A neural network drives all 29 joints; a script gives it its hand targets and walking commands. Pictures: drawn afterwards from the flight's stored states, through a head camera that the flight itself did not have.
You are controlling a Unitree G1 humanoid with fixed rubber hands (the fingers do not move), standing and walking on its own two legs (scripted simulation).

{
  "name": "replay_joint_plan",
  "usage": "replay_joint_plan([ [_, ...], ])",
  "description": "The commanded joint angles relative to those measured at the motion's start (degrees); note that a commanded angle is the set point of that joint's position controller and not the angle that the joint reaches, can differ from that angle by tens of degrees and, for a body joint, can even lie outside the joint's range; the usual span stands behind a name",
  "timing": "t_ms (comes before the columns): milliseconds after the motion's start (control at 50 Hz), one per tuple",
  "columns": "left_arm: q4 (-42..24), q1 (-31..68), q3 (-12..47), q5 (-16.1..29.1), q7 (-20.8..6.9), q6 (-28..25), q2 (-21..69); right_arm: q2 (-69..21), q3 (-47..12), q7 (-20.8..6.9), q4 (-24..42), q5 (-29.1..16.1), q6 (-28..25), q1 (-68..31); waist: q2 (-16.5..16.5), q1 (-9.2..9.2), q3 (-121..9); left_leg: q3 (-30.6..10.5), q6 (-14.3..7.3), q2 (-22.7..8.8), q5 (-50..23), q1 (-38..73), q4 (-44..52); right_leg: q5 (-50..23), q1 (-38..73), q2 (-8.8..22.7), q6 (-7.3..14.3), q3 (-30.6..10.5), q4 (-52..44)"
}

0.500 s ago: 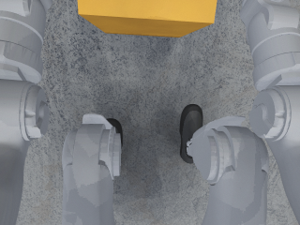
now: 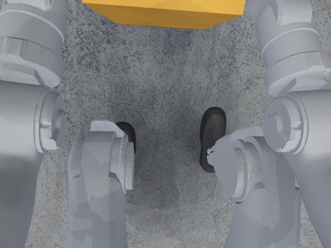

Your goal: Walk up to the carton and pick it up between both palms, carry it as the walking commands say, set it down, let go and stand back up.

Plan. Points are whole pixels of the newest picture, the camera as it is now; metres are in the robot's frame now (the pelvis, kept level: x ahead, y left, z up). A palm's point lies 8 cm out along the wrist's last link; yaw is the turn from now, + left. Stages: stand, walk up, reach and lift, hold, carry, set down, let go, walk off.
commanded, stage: reach and lift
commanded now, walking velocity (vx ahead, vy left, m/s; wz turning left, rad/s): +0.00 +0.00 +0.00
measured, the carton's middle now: out of the picture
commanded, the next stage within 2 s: none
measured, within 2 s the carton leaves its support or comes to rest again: leaves its support in 0.76 s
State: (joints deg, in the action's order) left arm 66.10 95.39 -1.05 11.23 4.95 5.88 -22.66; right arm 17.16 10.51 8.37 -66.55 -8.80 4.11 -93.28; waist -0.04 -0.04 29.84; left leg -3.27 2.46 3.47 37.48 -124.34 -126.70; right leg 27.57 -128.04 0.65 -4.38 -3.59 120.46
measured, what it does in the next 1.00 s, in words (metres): stands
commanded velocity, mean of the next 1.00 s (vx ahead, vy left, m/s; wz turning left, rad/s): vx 0.00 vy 0.00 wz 0.00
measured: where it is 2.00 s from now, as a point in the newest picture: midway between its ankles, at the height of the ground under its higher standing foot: (167, 156)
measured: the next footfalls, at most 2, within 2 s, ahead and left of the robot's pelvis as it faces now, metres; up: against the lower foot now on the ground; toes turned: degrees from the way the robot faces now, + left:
none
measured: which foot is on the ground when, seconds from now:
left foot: down 0.00-1.00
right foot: down 0.00-1.00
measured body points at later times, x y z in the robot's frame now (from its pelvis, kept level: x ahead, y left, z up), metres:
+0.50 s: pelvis +0.01 +0.00 -0.01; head +0.39 +0.02 +0.21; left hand +0.59 +0.16 -0.19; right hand +0.58 -0.15 -0.20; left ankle +0.09 +0.12 -0.35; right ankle +0.14 -0.15 -0.35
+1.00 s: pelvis +0.00 +0.00 +0.01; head +0.38 +0.01 +0.23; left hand +0.59 +0.16 -0.15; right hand +0.58 -0.15 -0.16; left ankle +0.09 +0.12 -0.35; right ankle +0.14 -0.15 -0.35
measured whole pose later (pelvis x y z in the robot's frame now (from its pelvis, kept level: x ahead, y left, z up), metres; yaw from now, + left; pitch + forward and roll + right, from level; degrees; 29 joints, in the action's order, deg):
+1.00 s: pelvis +0.00 +0.00 +0.01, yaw +2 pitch +33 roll -1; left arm 54.4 93.4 -10.6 1.5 6.9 17.6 -17.8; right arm 15.4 16.4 9.9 -52.5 -4.1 17.2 -89.9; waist -0.1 1.1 29.9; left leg -3.5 2.7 5.0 36.4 -120.9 -124.3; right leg 28.3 -123.7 -1.9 -6.4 -5.8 118.9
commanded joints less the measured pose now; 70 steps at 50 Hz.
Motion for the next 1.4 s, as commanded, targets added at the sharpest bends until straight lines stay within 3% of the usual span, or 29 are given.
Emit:
replay_joint_plan([
  [0, -7.72, 21.58, 1.42, 0.42, -1.25, -1.23, 0.23, 4.47, 0.2, 0.1, 8.42, 1.11, -1.89, -19.52, -1.4, 3.36, -81.08, 5.16, 0.61, -0.23, -20.02, 26.84, 12.85, -19.91, 46.61, -3.1, 2.39, 8.15, -1.78],
  [120, -9.13, 26.8, 4.65, 0.06, -4.76, -0.79, 14.53, -10.17, -1.71, -3.45, 8.34, 1.76, -1.46, -23.17, -3.69, 3.62, -77.99, 5.11, 0.99, 0.62, -21.38, 28.42, 13.09, -19.59, 43.88, -3.63, 3.04, 8.91, -1.77],
  [260, -11.02, 30.17, 7.14, -1.75, -13.17, 1.33, 42.53, -37.63, -6.38, -12.07, 11.78, 3.03, 1.11, -29.75, -2.73, 3.29, -73.42, 5.15, 0.42, 2.2, -21.49, 25.04, 12.09, -18.71, 40.69, -4.93, 3.14, 9.13, -0.56],
  [300, -11.29, 29.41, 6.61, -2.47, -15.42, 2.36, 48.88, -43.16, -7.45, -14.33, 13.45, 2.84, 2.34, -31.66, -2.54, 2.19, -72.08, 5.21, -0.1, 2.52, -20.32, 22.53, 11.98, -17.61, 39.52, -5.01, 3.55, 8.86, -0.36],
  [400, -13.55, 27.73, 5.14, -3.51, -17.95, 3.66, 53.51, -48.63, -6.78, -16.93, 14.6, 3.28, 4.41, -28.72, -1.57, 2.03, -70.22, 5.29, -1.01, 2.75, -20.05, 18.91, 11.45, -17.84, 36.99, -5.18, 3.94, 9.0, 0.05],
  [580, -18.69, 27.74, 6.89, -2.75, -18.23, 4.28, 54.41, -50.45, -9.16, -17.08, 18.95, 0.44, 4.75, -29.17, -2.59, 1.88, -77.17, 5.61, -0.96, 2.43, -24.93, 21.42, 10.57, -22.07, 38.77, -5.48, 4.08, 8.75, 1.12],
  [700, -24.98, 31.74, 10.17, -0.89, -16.96, 4.58, 55.13, -50.87, -12.24, -16.32, 25.24, -2.25, 5.14, -33.66, -3.11, 2.24, -92.71, 5.8, -1.03, 2.54, -28.75, 31.56, 10.94, -24.25, 41.91, -5.72, 3.71, 9.97, 0.93],
  [760, -30.67, 36.08, 11.89, 0.05, -16.26, 5.79, 54.37, -51.61, -14.63, -16.0, 30.16, -4.18, 6.78, -37.84, -2.83, 2.49, -107.34, 6.71, -1.33, 2.68, -28.19, 39.39, 11.58, -24.38, 48.93, -5.96, 3.38, 10.85, -0.05],
  [780, -28.09, 37.08, 11.1, -0.8, -16.38, 6.51, 53.47, -51.88, -14.44, -16.19, 27.57, -4.05, 7.71, -38.78, -3.22, 2.45, -105.79, 7.32, -1.64, 2.49, -24.19, 38.31, 12.18, -21.14, 48.26, -5.81, 3.26, 10.78, -0.71],
  [800, -29.21, 39.3, 10.92, -0.27, -16.36, 6.58, 54.16, -52.67, -13.5, -16.08, 27.55, -4.1, 8.21, -39.14, -3.61, 3.32, -103.42, 7.45, -1.91, 2.44, -26.03, 38.31, 12.7, -22.16, 47.34, -5.9, 2.75, 10.88, -1.36],
  [840, -31.76, 40.98, 12.02, -0.15, -16.09, 7.12, 54.53, -52.38, -13.88, -16.09, 30.14, -4.75, 8.76, -41.0, -4.94, 2.32, -107.0, 7.62, -1.34, 2.11, -26.77, 41.7, 13.37, -21.35, 47.41, -5.5, 2.63, 11.23, -1.83],
  [940, -24.81, 36.28, 8.04, -2.85, -17.23, 8.76, 57.64, -54.19, -13.28, -15.93, 30.5, -1.96, 9.77, -43.04, -1.75, 1.51, -104.48, 7.97, -2.09, 2.61, -22.04, 35.45, 14.86, -18.13, 47.97, -5.52, 2.42, 10.59, -3.94],
  [1040, -21.99, 32.68, 6.27, -4.48, -18.56, 10.34, 60.48, -54.43, -12.54, -16.19, 31.63, 0.67, 10.61, -42.38, -0.65, 2.42, -104.17, 8.05, -1.91, 3.11, -20.69, 33.68, 16.39, -17.95, 49.89, -5.79, 2.37, 10.57, -5.98],
  [1160, -23.51, 32.46, 6.6, -5.12, -19.41, 11.53, 61.24, -55.03, -12.44, -16.66, 33.74, 1.85, 11.94, -41.52, -1.0, 3.21, -106.68, 7.86, -1.77, 3.42, -21.97, 35.25, 17.81, -19.14, 51.67, -6.11, 2.48, 10.71, -7.85],
  [1380, -29.45, 34.34, 10.68, -3.42, -17.82, 11.9, 62.61, -56.9, -16.69, -17.17, 38.74, -0.58, 13.2, -42.62, -2.11, 2.11, -119.92, 7.84, -1.35, 3.59, -28.4, 44.56, 19.09, -24.03, 55.99, -6.34, 2.14, 11.17, -9.28],
])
